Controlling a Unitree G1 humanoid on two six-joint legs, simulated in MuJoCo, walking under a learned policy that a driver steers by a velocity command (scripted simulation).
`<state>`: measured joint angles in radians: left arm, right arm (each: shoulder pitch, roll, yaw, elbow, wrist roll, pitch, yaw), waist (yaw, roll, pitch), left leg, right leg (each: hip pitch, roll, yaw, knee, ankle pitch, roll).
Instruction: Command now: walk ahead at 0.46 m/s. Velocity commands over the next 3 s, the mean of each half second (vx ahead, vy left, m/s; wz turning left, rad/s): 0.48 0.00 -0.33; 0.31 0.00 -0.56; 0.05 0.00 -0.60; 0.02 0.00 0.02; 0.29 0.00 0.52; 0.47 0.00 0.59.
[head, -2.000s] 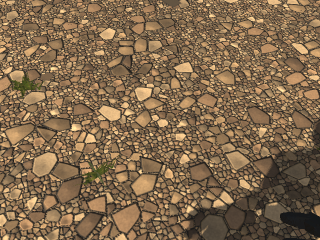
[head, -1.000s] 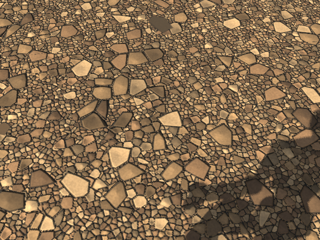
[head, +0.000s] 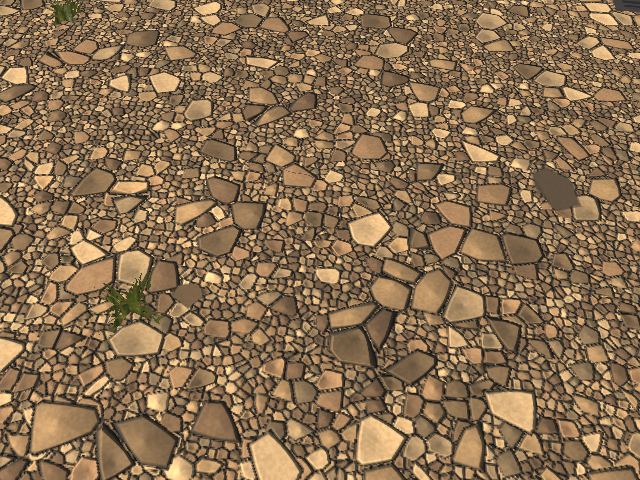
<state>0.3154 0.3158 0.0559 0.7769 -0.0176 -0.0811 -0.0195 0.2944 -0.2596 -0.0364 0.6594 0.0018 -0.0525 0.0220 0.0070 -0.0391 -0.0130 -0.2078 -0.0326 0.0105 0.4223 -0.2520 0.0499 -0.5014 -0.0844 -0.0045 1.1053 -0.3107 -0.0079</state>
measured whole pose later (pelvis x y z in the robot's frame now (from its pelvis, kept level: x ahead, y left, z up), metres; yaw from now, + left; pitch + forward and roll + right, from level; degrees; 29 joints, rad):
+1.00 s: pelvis +0.50 -0.06 -0.01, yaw -32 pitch +1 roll +0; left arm 0.24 0.34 0.08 0.65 -0.02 0.06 0.04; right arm 0.11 -0.24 -0.03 0.66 -0.03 -0.03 -0.02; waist 0.01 -0.03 0.07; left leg -0.37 0.01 0.05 0.47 -0.12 0.02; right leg -0.52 0.00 0.05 1.16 -0.47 0.09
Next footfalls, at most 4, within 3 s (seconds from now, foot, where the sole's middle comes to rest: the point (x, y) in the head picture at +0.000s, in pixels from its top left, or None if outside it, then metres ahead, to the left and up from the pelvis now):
0.34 right None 0.36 -0.14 -0.78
0.80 left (331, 408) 0.66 -0.02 -0.78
1.24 right None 0.49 -0.22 -0.78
1.68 left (354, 409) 0.66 -0.07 -0.78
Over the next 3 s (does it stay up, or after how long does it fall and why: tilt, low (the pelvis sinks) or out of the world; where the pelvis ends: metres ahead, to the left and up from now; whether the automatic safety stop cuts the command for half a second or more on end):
stays up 0.93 -0.25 0.00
